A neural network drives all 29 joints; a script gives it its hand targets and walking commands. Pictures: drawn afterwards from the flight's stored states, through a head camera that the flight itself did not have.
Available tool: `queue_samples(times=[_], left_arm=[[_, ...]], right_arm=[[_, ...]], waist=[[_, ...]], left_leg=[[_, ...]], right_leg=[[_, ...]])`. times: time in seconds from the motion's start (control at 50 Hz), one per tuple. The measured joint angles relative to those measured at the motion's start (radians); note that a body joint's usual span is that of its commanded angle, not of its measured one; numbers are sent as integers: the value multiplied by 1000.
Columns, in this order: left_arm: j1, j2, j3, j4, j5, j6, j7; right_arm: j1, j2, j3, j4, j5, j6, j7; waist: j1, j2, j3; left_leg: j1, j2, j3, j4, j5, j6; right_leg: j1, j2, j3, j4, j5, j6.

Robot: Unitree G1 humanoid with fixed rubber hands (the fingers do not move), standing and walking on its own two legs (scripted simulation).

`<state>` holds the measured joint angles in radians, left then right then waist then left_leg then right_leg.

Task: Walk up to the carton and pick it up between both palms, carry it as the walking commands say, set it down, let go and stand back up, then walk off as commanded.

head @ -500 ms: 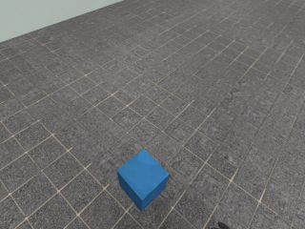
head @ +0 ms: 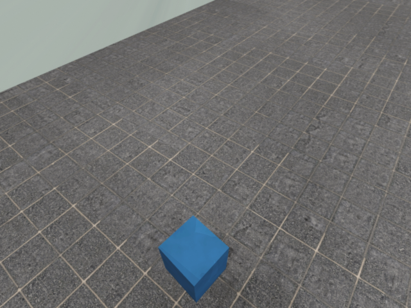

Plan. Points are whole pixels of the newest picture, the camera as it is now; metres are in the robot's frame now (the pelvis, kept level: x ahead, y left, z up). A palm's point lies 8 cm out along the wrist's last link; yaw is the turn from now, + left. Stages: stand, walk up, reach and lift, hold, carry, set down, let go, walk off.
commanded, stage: walk up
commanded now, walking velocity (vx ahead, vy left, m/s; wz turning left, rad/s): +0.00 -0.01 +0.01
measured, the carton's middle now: (194, 258) +0.46 +0.06 -0.65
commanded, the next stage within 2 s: none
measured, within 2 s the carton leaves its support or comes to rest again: neither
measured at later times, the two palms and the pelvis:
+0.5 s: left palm out of the picture -0.01 +0.21 -0.15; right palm out of the picture +0.00 -0.20 -0.16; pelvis +0.01 +0.01 +0.00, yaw +1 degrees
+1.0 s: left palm out of the picture +0.03 +0.28 -0.16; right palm out of the picture +0.06 -0.23 -0.12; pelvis +0.01 +0.00 -0.01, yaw +16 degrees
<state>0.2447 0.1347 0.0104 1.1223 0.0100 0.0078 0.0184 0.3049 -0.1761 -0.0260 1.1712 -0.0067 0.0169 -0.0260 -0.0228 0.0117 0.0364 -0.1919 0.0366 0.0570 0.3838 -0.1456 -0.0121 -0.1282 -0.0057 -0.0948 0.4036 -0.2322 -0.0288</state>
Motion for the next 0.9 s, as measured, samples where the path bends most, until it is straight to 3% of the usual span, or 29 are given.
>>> queue_samples(times=[0.12, 0.46, 0.56, 0.66, 0.7, 0.72, 0.76, 0.8, 0.9], left_arm=[[3, -4, -3, 26, 4, -1, 0], [46, -45, 1, 50, 2, -10, 13], [24, -18, 5, 1, 13, -1, 28], [-2, 31, 21, -47, 30, 11, 45], [-13, 48, 23, -53, 30, 20, 49], [-20, 56, 27, -58, 28, 25, 46], [-36, 67, 38, -77, 26, 38, 41], [-61, 81, 45, -87, 27, 44, 38], [-124, 121, 73, -130, 43, 83, -1]], right_arm=[[10, 37, 3, 18, -3, -4, -5], [-40, 56, 5, 23, 0, -15, -15], [-37, 50, -14, -38, -10, 5, 1], [-38, 26, -23, -93, -19, 24, 13], [-40, 15, -21, -108, -19, 17, 15], [-41, 12, -22, -119, -18, 10, 15], [-50, 7, -21, -139, -21, 0, 14], [-59, 11, -16, -144, -24, -4, 9], [-45, 42, -19, -155, -23, -1, -36]], waist=[[2, -15, -3], [21, 17, -30], [-7, 18, 3], [-6, -9, 25], [-14, -28, 25], [-16, -39, 27], [-26, -40, 30], [-34, -49, 34], [-25, -67, 40]], left_leg=[[1, -8, 0, -11, 3, 3], [-13, -15, -10, 2, -9, 8], [-114, -23, -66, 164, -71, 11], [-184, -1, -14, 369, -248, 3], [-181, -4, 1, 367, -188, 24], [-189, -15, 2, 380, -174, 40], [-207, -24, -16, 400, -215, 58], [-205, -37, -29, 373, -197, 52], [-184, -39, -74, 262, -126, 45]], right_leg=[[-4, -7, 2, 0, -2, 5], [-8, -12, -1, -1, -9, 12], [-62, -27, -63, 122, -77, 12], [-97, -69, -119, 262, -166, 28], [-107, -97, -135, 315, -201, 43], [-124, -108, -125, 351, -203, 42], [-187, -79, -52, 481, -292, 52], [-249, -55, 13, 604, -309, 49], [-393, -21, 93, 782, -193, 82]])
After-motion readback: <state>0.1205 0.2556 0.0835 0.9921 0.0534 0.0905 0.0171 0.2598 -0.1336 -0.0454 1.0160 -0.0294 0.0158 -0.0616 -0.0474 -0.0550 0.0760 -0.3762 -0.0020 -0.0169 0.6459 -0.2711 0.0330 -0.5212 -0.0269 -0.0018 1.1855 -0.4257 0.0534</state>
